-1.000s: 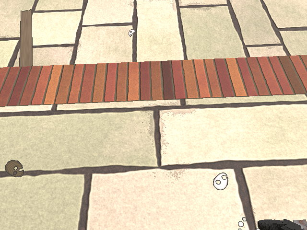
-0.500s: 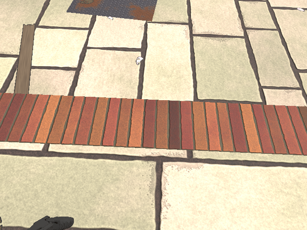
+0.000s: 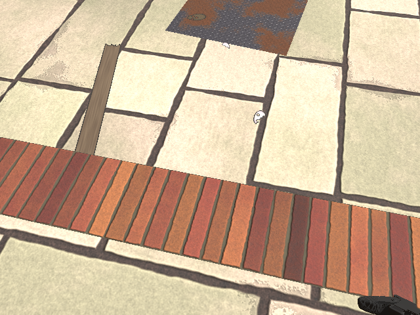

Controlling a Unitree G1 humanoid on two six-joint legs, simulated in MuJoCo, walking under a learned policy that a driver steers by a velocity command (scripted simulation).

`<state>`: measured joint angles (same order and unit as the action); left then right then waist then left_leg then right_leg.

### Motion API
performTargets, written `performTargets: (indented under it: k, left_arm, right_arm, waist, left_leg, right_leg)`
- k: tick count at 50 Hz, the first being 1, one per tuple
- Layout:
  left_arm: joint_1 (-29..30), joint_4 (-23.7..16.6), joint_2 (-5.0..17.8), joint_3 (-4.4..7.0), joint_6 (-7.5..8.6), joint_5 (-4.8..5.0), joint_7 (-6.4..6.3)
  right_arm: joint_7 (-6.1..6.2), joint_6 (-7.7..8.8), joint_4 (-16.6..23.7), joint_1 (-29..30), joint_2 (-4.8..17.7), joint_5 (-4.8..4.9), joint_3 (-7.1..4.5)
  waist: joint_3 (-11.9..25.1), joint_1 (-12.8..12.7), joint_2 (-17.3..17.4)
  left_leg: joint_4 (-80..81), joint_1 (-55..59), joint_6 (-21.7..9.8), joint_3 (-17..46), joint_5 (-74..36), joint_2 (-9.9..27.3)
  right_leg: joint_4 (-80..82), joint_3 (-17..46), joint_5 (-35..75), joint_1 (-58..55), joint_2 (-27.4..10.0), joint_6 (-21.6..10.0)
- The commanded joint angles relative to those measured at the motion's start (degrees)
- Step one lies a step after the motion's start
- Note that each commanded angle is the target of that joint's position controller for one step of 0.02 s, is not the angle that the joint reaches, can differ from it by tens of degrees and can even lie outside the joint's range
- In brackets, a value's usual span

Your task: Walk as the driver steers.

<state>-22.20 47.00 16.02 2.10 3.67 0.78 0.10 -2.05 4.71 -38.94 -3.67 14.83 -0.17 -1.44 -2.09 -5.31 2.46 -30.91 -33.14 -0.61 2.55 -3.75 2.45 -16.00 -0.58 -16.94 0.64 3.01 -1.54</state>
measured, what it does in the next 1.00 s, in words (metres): walks ahead, turning right: left foot, then right foot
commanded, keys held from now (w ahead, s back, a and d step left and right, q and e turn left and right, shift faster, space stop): no key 0.02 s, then e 0.64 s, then no key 0.22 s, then q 0.12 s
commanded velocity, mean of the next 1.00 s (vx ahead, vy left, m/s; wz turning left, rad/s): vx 0.06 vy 0.00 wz -0.33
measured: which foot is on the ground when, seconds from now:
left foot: up 0.00-0.02, down 0.04-0.50, up 0.52-0.92, down 0.94-1.00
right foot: down 0.00-0.06, up 0.08-0.48, down 0.50-1.00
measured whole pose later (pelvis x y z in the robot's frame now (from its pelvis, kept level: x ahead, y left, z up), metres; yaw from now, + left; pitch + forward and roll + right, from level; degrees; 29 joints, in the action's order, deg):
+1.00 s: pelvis +0.10 +0.00 +0.00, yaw -22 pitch +0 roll +0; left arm -8.1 40.9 14.4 1.6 -0.5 -1.6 -1.0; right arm 0.1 -0.2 -49.2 -8.7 15.3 -0.3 -3.2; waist -1.4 0.4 -1.0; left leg -27.6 -13.1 0.6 1.8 15.1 0.0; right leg -29.5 5.2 -14.5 14.9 3.1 -0.7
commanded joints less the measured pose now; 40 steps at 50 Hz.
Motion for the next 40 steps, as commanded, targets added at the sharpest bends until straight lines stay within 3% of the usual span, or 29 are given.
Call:
performTargets:
  k: [1,2,3,4,5,6,7,8,10,14,17,20,23,24,25,26,27,28,29,30,31,34,40]
  left_arm:
    - [3.2,-2.6,10.0,2.47,-0.16,0.34,-0.75]
    - [2.4,-2.5,8.8,2.06,-0.18,0.17,-0.74]
    - [0.4,-3.9,5.7,0.8,0.19,-1.37,-0.6]
    - [-9.5,-2.0,0.3,-1.11,0.07,-1.17,-0.26]
    - [-9.2,-0.5,6.1,0.25,-0.52,0.15,-0.23]
    - [-3.1,-2.3,9.3,1.46,-1.31,1.13,-0.52]
    - [0.2,-3.0,8.8,1.64,-2.34,0.89,-1.19]
    - [1.1,-3.2,8.2,1.9,-3.75,0.37,-1.85]
    - [-0.8,-3.2,6.7,2.12,-6.09,0.1,-2.81]
    - [1.4,-5.1,5.1,2.4,-6.88,-0.38,-3.09]
    - [5.0,-7.0,4.8,2.29,-6.89,-0.44,-2.32]
    - [6.5,-8.3,5.6,2.6,-7.02,-0.38,-1.4]
    - [4.3,-8.1,5.7,3.11,-7.05,-0.43,-0.41]
    - [2.6,-7.4,6.5,3.67,-7.0,-0.67,-0.33]
    - [1.3,-7.5,9.3,4.57,-6.92,-0.97,-0.64]
    - [2.3,-9.6,15.6,5.71,-6.98,-0.74,-1.83]
    - [2.2,-10.7,16.7,5.67,-5.61,-2.97,-1.28]
    - [4.9,-10.9,15.1,5.33,-4.19,-3.43,-1.0]
    - [8.5,-11.3,13.6,5.11,-3.37,-2.25,-1.14]
    - [10.8,-11.9,11.3,4.44,-3.16,-1.13,-1.28]
    - [11.9,-12.2,10.4,3.96,-3.17,-0.56,-1.57]
    - [10.1,-12.4,8.9,3.39,-3.33,-0.69,-2.15]
    - [9.6,-11.9,9.5,3.47,-4.24,-1.22,-2.35]
  right_arm:
    - [-0.15,1.06,2.4,-4.0,6.4,-0.56,-2.41]
    - [0.33,1.25,1.0,-8.4,8.4,-1.22,-3.17]
    - [1.02,1.33,0.8,-13.5,12.6,-2.5,-3.87]
    - [1.29,0.32,1.0,-14.3,11.3,-2.85,-3.28]
    - [1.12,-0.81,1.0,-15.8,8.8,-1.22,-2.98]
    - [1.27,-1.44,1.3,-12.4,8.7,-0.27,-2.95]
    - [1.59,-1.78,1.3,-8.5,7.5,0.0,-2.51]
    - [1.7,-2.0,1.4,-5.0,6.4,-0.17,-2.07]
    - [1.89,-2.22,1.0,-0.7,7.0,-1.37,-2.47]
    - [3.23,-2.3,-0.4,0.4,7.8,-1.15,-3.14]
    - [4.11,-3.19,-1.3,0.8,9.1,-0.82,-3.68]
    - [4.07,-4.14,-2.3,0.4,10.4,-0.23,-4.2]
    - [3.85,-5.04,-3.2,1.3,11.1,1.15,-4.54]
    - [3.83,-5.35,-3.9,0.1,9.9,1.53,-4.38]
    - [3.6,-5.7,-5.1,-2.7,7.6,1.41,-4.01]
    - [3.12,-5.71,-3.4,-3.9,4.4,-1.21,-3.17]
    - [3.69,-5.41,-1.2,3.8,7.0,-1.15,-4.06]
    - [3.97,-5.53,-1.1,4.5,8.2,-0.04,-4.59]
    - [4.31,-5.76,-2.3,2.3,8.4,0.31,-4.94]
    - [4.73,-5.98,-3.7,0.9,8.6,-0.19,-5.23]
    - [4.87,-5.97,-4.0,0.2,8.6,-0.67,-5.38]
    - [4.59,-5.38,-4.1,-0.5,7.3,0.28,-5.12]
    - [3.49,-5.14,-4.2,1.1,6.0,0.65,-3.89]
  waist:
    - [4.6,6.3,-7.8]
    - [7.6,8.0,-5.8]
    - [15.6,8.5,1.4]
    - [24.4,6.2,12.9]
    - [27.2,8.6,8.6]
    - [19.8,8.6,5.6]
    - [14.8,7.4,2.5]
    - [11.0,5.8,2.4]
    - [7.4,3.1,6.1]
    - [7.2,3.4,5.0]
    - [7.4,4.4,4.4]
    - [7.0,4.8,4.2]
    - [6.9,2.7,3.6]
    - [6.6,2.3,2.2]
    - [4.4,2.6,-5.0]
    - [2.8,5.7,-22.5]
    - [3.1,1.3,-18.9]
    - [2.8,2.8,-13.7]
    - [2.8,5.0,-11.2]
    - [3.9,5.6,-9.4]
    - [4.6,6.1,-9.5]
    - [7.5,5.9,-9.3]
    - [6.6,3.4,-11.5]
  left_leg:
    - [4.7,12.5,-2.6,-1.2,-1.3,-2.5]
    - [7.1,21.0,-4.0,-1.3,-9.2,-1.7]
    - [1.4,37.3,-7.9,7.0,-34.5,8.4]
    - [-0.2,51.6,-18.3,21.3,-45.8,22.4]
    - [1.8,49.0,-18.4,23.4,-35.2,21.6]
    - [4.9,43.1,-16.4,19.3,-25.0,19.2]
    - [7.5,36.5,-14.5,16.1,-16.2,17.1]
    - [10.5,28.8,-13.6,12.9,-8.8,15.7]
    - [15.6,17.0,-13.2,7.3,-0.2,13.0]
    - [17.7,15.3,-14.2,1.9,4.2,13.9]
    - [18.3,16.6,-14.1,0.0,7.8,14.9]
    - [17.5,18.8,-13.5,-0.9,9.5,16.2]
    - [13.1,19.8,-10.3,-3.4,10.8,15.6]
    - [9.2,18.3,-7.6,-5.4,13.2,13.8]
    - [-0.5,13.7,-2.6,-9.6,19.1,9.4]
    - [-18.1,-1.8,4.0,-14.4,38.1,0.1]
    - [-28.7,-5.2,3.9,-4.0,42.2,-3.6]
    - [-32.9,-5.5,2.8,-0.6,37.1,-2.3]
    - [-33.1,-5.8,2.2,0.6,31.5,-1.6]
    - [-33.3,-5.5,2.4,0.9,28.4,-1.2]
    - [-34.5,-4.3,3.0,0.8,25.8,-1.6]
    - [-32.4,-3.1,4.0,1.1,22.2,-2.5]
    - [-15.4,5.2,5.3,0.2,23.1,-1.7]
  right_leg:
    - [-7.0,6.0,37.5,1.7,-13.1,-5.3]
    - [-13.9,5.4,37.0,3.7,-10.0,-3.5]
    - [-26.9,4.1,21.0,13.2,-6.1,-0.8]
    - [-44.8,4.2,-20.4,26.8,-0.4,3.1]
    - [-50.8,9.3,-25.4,28.6,-1.4,3.6]
    - [-53.9,7.9,-22.8,33.1,-2.7,4.2]
    - [-52.9,6.6,-19.1,34.2,-4.5,4.9]
    - [-51.0,6.2,-16.2,32.3,-6.0,5.7]
    - [-48.9,3.8,-11.4,25.2,-6.3,6.8]
    - [-43.2,2.3,-6.0,23.9,-7.6,6.1]
    - [-37.1,1.2,-3.2,22.2,-8.3,5.0]
    - [-31.9,-0.4,-3.5,20.2,-8.0,3.6]
    - [-20.0,-3.1,0.7,14.5,-6.2,0.7]
    - [-15.1,-3.1,3.3,11.1,-4.7,-0.9]
    - [-6.7,4.3,10.4,8.4,-8.0,-3.9]
    - [-3.9,24.8,27.5,3.1,-22.0,-11.5]
    - [-0.2,30.8,23.9,10.0,-25.3,-18.3]
    - [0.3,25.9,19.8,10.6,-22.1,-16.2]
    - [-0.5,22.0,17.5,10.2,-19.2,-12.6]
    - [-1.3,19.9,17.5,9.3,-17.6,-10.4]
    - [-1.9,18.4,20.8,9.4,-16.5,-10.0]
    - [-3.2,17.0,26.1,5.1,-15.2,-10.4]
    - [-4.1,17.7,21.8,5.6,-14.8,-11.3]
Keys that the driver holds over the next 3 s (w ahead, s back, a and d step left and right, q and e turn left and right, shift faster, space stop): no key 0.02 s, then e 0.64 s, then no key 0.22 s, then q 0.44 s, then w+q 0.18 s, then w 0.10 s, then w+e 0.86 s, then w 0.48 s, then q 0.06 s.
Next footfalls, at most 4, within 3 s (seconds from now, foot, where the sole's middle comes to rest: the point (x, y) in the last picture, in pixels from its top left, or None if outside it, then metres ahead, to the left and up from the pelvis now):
0.04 left None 0.21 0.12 -0.78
0.50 right None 0.11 -0.12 -0.78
0.94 left None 0.19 0.10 -0.78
1.60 left None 0.18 0.15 -0.78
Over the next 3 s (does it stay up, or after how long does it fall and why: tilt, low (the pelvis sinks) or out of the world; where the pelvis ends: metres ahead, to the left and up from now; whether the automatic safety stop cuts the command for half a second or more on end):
stays up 0.81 -0.10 0.00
